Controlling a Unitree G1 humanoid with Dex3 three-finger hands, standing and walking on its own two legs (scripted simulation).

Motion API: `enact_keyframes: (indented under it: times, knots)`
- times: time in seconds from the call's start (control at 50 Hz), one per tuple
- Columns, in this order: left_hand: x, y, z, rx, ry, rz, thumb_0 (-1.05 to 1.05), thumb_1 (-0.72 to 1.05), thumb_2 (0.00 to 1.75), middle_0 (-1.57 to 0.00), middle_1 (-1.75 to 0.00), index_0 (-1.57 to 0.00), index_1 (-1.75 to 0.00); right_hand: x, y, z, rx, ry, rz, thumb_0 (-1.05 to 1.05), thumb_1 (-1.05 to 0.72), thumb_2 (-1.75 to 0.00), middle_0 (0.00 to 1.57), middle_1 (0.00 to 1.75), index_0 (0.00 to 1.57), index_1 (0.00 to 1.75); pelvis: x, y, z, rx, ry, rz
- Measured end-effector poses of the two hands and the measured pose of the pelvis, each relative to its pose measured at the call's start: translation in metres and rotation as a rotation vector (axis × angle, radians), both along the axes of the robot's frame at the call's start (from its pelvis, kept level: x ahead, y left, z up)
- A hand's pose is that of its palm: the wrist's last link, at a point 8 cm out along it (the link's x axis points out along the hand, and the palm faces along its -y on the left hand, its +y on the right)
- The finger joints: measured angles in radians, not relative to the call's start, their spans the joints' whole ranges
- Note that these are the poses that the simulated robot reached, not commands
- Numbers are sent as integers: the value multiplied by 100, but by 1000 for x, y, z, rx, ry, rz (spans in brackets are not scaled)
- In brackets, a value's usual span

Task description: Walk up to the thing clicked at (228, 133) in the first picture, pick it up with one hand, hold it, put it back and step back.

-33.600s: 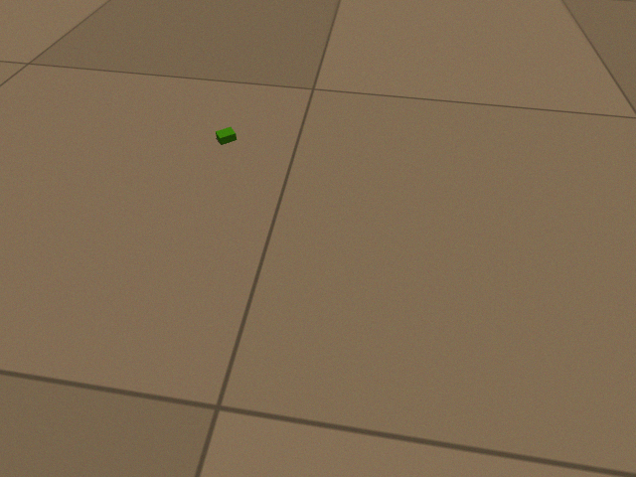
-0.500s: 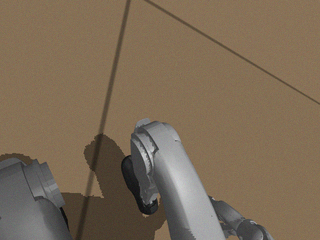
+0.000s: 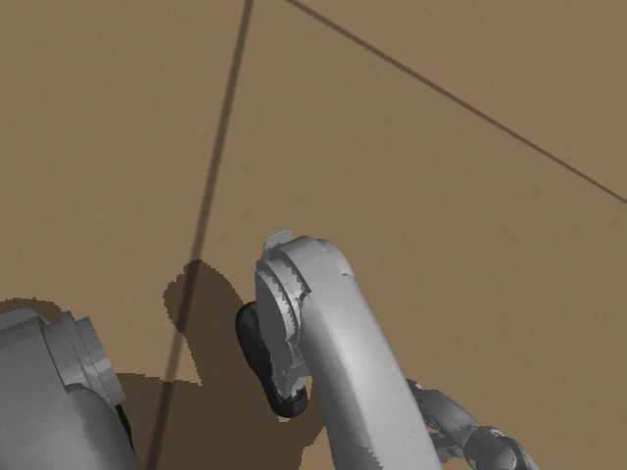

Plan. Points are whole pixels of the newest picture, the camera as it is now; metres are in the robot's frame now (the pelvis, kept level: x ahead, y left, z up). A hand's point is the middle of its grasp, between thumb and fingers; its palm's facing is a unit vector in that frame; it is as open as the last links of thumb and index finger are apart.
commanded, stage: withdraw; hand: left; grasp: from above
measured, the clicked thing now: out of the picture +0.43 +0.34 -0.28
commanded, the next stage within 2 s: home in 0.86 s
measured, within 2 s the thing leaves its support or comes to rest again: neither
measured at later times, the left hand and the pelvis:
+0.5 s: hand out of the picture +0.43 +0.37 -0.13, palm faces -0.31 -0.09 -0.94, open 13.7 cm; pelvis +0.00 +0.00 +0.02, yaw +4 degrees
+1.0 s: hand out of the picture +0.40 +0.35 -0.14, palm faces -0.48 -0.13 -0.87, open 13.7 cm; pelvis -0.01 -0.01 +0.03, yaw +7 degrees
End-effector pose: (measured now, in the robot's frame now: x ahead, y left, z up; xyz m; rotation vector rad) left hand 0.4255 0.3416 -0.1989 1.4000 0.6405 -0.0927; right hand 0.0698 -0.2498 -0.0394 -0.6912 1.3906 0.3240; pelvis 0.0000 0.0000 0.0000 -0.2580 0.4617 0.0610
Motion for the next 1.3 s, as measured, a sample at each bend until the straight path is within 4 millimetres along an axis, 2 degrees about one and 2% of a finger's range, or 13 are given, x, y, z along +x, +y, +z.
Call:
enact_keyframes:
  times: [0.16, 0.26, 0.38, 0.5, 0.6, 0.68, 0.74, 0.82, 0.96, 1.04, 1.1, 1.2, 1.3]
  knots:
    - [-2, 0, 1, -3, 7, -12, 0, -39, 89, -18, -92, -17, -91, -3, -1, -1, -9, 4, -8, 0, -89, -89, 20, 30, 20, 30, -1, -1, 1, 1, -2, -1]
    - [5, 3, 16, 5, -60, -50, 0, -39, 90, -18, -91, -18, -91, -1, -3, -3, -6, 10, -27, 0, -90, -89, 21, 30, 20, 30, 2, -1, 1, 4, 15, 1]
    - [9, 13, 65, 55, -163, -43, 0, -41, 91, -17, -91, -16, -91, 15, -5, -12, 26, -30, -99, 0, -90, -89, 21, 30, 20, 30, 6, -2, 6, 16, 66, 12]
    - [3, 26, 126, 111, -123, -5, 0, -43, 94, -15, -93, -14, -93, 42, -5, -19, 83, -112, -179, 0, -90, -89, 21, 30, 20, 30, 5, -3, 20, 47, 103, 38]
    - [-1, 23, 171, 102, -56, -7, 0, -45, 96, -14, -94, -13, -94, 57, -3, -13, 111, -155, -215, 0, -90, -90, 20, 30, 20, 30, 0, -7, 41, 74, 116, 62]
    - [-4, 13, 189, 73, 10, -32, 0, -45, 96, -14, -94, -13, -95, 58, -6, -1, 96, -176, -226, 0, -90, -90, 20, 30, 20, 30, -5, -10, 55, 90, 115, 74]
    - [-6, 7, 190, 46, 42, -56, 0, -44, 96, -14, -95, -13, -96, 53, -11, 7, 62, -182, -225, 0, -89, -89, 21, 30, 20, 30, -8, -13, 61, 98, 109, 78]
    - [-9, 2, 178, 20, 58, -90, 0, -43, 96, -15, -95, -14, -96, 39, -22, 11, 2, -163, -219, 0, -89, -89, 21, 30, 20, 30, -11, -15, 59, 101, 103, 78]
    - [-13, 5, 131, 10, 53, -123, 0, -43, 96, -14, -96, -13, -96, 8, -33, 1, -88, -87, -209, 0, -89, -89, 20, 30, 20, 30, -13, -14, 36, 94, 83, 70]
    - [-10, 9, 105, 12, 16, -120, 0, -42, 95, -15, -94, -15, -94, -9, -31, -9, -112, -44, -208, 0, -89, -89, 20, 30, 20, 30, -12, -13, 21, 86, 69, 63]
    - [-5, 11, 94, 21, -31, -108, 0, -36, 94, -19, -88, -18, -88, -18, -25, -16, -111, -16, -218, 0, -89, -89, 20, 30, 20, 30, -9, -11, 13, 80, 71, 59]
    - [4, 13, 97, 9, -119, -35, 0, -20, 92, -23, -73, -21, -74, -19, -12, -25, -65, 3, -254, 0, -89, -89, 21, 30, 20, 30, -3, -8, 11, 70, 103, 57]
    - [-1, 17, 124, -61, -154, 97, 0, 3, 89, -24, -60, -22, -61, -2, 1, -23, 8, -26, -304, 0, -89, -89, 21, 30, 20, 30, 3, -7, 28, 70, 144, 61]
